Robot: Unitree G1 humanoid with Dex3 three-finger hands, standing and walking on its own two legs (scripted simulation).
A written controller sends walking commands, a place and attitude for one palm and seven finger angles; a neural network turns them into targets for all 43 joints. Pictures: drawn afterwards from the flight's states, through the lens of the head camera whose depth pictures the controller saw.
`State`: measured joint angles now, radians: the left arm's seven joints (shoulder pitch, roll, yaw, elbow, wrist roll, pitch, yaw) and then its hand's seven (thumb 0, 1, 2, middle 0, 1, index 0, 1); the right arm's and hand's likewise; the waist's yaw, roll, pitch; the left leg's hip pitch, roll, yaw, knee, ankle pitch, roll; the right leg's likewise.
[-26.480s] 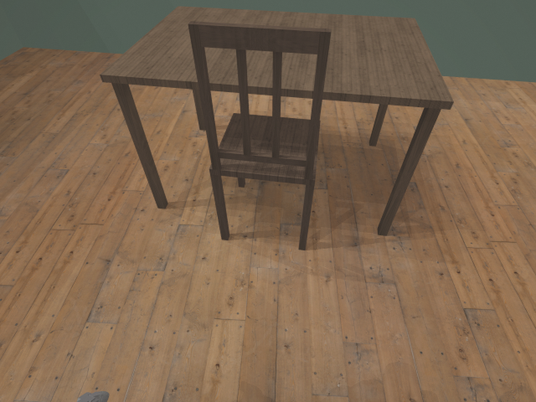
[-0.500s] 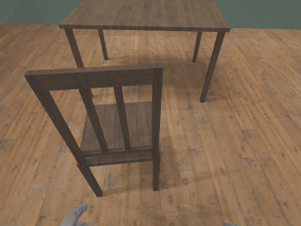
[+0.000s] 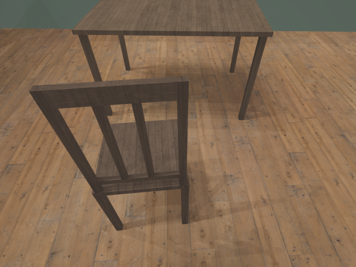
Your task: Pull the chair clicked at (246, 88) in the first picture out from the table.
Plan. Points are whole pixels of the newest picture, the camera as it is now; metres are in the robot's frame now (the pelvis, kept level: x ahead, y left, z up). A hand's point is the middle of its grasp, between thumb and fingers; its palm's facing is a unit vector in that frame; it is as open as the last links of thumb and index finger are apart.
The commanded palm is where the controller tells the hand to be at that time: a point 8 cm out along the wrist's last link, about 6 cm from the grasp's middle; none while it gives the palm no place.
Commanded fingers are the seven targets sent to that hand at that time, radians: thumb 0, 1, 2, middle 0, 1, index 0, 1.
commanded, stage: let the arm hang, fingers relaxed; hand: left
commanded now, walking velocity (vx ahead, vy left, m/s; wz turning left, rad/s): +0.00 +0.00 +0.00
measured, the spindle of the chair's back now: (113, 147) +0.47 +0.24 -0.06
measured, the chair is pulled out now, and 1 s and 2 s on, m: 0.75 0.75 0.75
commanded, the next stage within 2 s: look to check the result in 0.38 s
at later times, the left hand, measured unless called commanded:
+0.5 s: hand out of the picture +0.00 +0.15 -0.17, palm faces +0.06 -0.98 -0.18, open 7.3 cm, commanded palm none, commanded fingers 0.00 0.90 0.90 -0.20 -0.30 -0.20 -0.30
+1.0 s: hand out of the picture +0.01 +0.16 -0.17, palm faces +0.05 -0.98 -0.18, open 7.3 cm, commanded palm none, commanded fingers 0.00 0.90 0.90 -0.20 -0.30 -0.20 -0.30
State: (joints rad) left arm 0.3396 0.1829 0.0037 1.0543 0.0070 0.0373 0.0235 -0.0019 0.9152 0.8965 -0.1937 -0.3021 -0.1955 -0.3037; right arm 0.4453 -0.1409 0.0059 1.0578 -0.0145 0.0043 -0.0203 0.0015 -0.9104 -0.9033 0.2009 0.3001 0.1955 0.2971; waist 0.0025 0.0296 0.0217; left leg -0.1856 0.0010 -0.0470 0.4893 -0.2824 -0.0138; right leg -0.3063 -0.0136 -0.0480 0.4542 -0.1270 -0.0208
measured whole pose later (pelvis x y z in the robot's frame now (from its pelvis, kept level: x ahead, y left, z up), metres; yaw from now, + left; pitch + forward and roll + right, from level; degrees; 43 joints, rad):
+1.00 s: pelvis +0.02 +0.00 +0.00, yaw +0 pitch -1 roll +0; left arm 0.31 0.13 0.01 1.09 0.01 0.02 0.03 0.00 0.91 0.90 -0.19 -0.30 -0.20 -0.30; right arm 0.42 -0.10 0.01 1.09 -0.01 -0.01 -0.03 0.00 -0.91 -0.90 0.20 0.30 0.20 0.30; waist 0.00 0.01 0.03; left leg -0.15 0.01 -0.06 0.47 -0.29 -0.03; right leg -0.28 0.00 -0.06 0.45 -0.15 -0.03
